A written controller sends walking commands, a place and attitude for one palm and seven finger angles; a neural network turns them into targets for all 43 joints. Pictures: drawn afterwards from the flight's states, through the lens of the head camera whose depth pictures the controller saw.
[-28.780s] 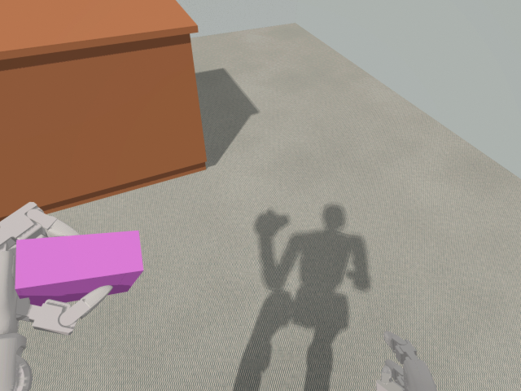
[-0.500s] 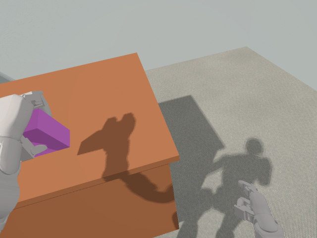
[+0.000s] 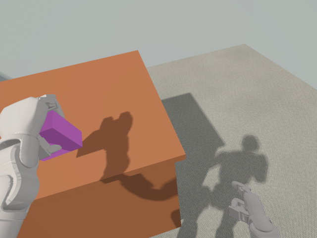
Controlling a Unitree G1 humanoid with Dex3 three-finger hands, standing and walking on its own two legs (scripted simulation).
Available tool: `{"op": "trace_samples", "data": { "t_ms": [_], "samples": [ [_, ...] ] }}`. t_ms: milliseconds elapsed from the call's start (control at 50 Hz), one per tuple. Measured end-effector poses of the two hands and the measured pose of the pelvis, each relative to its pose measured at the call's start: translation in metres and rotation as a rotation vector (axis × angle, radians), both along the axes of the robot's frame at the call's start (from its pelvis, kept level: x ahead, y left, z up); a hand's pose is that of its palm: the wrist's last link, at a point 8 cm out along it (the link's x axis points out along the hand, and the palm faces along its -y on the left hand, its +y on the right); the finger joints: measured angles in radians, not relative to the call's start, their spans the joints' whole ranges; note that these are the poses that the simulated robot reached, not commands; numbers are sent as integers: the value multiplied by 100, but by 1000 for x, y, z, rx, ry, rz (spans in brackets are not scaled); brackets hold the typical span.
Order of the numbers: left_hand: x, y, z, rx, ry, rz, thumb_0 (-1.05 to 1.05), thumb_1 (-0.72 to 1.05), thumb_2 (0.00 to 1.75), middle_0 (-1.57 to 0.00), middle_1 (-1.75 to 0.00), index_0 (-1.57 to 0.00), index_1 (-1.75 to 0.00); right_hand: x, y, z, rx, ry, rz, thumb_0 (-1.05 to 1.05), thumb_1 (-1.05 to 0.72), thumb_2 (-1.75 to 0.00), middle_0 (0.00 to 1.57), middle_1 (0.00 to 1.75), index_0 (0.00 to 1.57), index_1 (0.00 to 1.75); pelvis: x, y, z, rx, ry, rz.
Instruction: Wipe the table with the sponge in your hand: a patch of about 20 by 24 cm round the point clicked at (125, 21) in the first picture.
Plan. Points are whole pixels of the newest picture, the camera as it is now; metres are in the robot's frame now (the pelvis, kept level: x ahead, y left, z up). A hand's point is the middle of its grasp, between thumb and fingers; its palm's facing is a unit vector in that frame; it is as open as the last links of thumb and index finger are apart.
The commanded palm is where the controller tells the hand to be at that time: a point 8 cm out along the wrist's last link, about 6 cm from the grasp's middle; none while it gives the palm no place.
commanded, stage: move the sponge above the wiping area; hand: left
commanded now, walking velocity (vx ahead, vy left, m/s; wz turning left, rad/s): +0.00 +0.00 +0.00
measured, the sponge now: (53, 140) +0.27 +0.30 +0.15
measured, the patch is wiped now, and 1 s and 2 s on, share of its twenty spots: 0.00 0.00 0.00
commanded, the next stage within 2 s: none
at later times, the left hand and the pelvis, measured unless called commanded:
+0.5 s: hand (56, 142) +0.27 +0.29 +0.15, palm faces +0.08 -0.12 -0.99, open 9.2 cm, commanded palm +0.23 +0.28 +0.23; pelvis +0.01 +0.00 +0.00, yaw +0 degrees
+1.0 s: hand (63, 148) +0.27 +0.28 +0.12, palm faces -0.06 -0.09 -0.99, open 9.2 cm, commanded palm +0.24 +0.29 +0.21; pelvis +0.01 -0.01 +0.00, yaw +1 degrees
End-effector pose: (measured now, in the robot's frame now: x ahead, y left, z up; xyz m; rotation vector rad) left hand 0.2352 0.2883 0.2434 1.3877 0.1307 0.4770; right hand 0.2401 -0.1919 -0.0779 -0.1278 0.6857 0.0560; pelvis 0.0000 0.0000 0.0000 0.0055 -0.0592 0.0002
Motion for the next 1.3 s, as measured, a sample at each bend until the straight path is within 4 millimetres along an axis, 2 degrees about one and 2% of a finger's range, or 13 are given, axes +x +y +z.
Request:
{"op": "trace_samples", "data": {
  "t_ms": [100, 160, 240, 380, 460, 540, 600, 700, 820, 920, 1060, 1160, 1300],
  "samples": [
    [-1, -15, -49, -66, 175, -46, 0, -45, 108, -82, -143, -83, -143, 2, -4, -2, -35, 5, 4, 1, -90, -90, 21, 30, 20, 30, -2, 4, 0, 1, 6, 7],
    [1, -31, -61, -28, 216, -123, 0, -45, 107, -83, -142, -84, -142, 4, -4, -3, -65, 11, 14, 1, -91, -90, 21, 30, 20, 30, -1, 4, -1, 3, 1, 7],
    [8, -33, -45, 71, 142, -164, 0, -46, 108, -83, -142, -84, -142, 5, -2, -3, -67, 22, 23, 1, -91, -90, 20, 30, 20, 30, 2, 2, 0, 2, -8, 4],
    [14, -2, -5, 47, 7, 2, 0, -45, 108, -83, -142, -84, -142, 6, 0, -2, -10, 27, 15, 1, -91, -90, 20, 30, 20, 30, 7, -2, 1, 2, -3, -1],
    [9, 0, -22, -5, 98, 48, 0, -45, 108, -82, -143, -84, -143, 8, -6, -2, -4, 21, 4, 1, -90, -90, 21, 30, 20, 30, 8, -3, 1, 2, 9, 4],
    [6, -11, -58, -27, 250, 12, 0, -45, 108, -83, -143, -84, -143, 9, -15, -4, -39, 26, 1, 1, -90, -90, 21, 30, 20, 30, 7, -5, 0, 4, 12, 11],
    [7, -20, -70, 9, 294, -49, 0, -46, 108, -83, -143, -84, -143, 9, -21, -6, -76, 35, 4, 1, -91, -90, 21, 30, 20, 30, 7, -7, -1, 4, 6, 18],
    [16, -22, -52, 81, 191, -114, 0, -46, 108, -83, -142, -84, -142, 4, -26, -7, -94, 46, -3, 1, -91, -90, 20, 30, 20, 30, 9, -13, 0, 2, -6, 17],
    [26, -3, -24, 83, 96, 8, 0, -46, 108, -83, -142, -84, -142, -2, -29, -11, -49, 65, -21, 1, -91, -90, 20, 30, 20, 30, 13, -15, 1, 3, 1, 11],
    [22, -2, -40, 38, 207, 62, 0, -45, 108, -83, -143, -84, -143, -2, -35, -15, -28, 68, -42, 1, -91, -90, 21, 30, 20, 30, 13, -14, 0, 6, 15, 8],
    [11, -18, -69, 34, 305, -73, 0, -46, 108, -83, -143, -84, -143, -4, -43, -14, -86, 67, -40, 1, -91, -90, 20, 30, 20, 30, 13, -17, -1, 7, 7, 15],
    [10, -13, -52, 92, 184, -105, 0, -46, 108, -83, -142, -84, -142, -8, -43, -11, -103, 71, -37, 1, -91, -90, 20, 30, 20, 30, 13, -20, -1, 2, -6, 15],
    [14, 12, -29, 80, 124, 52, 0, -46, 108, -83, -143, -84, -143, -7, -37, -13, -61, 68, -40, 1, -91, -90, 20, 30, 20, 30, 10, -16, 0, 1, -4, 18]
  ]
}}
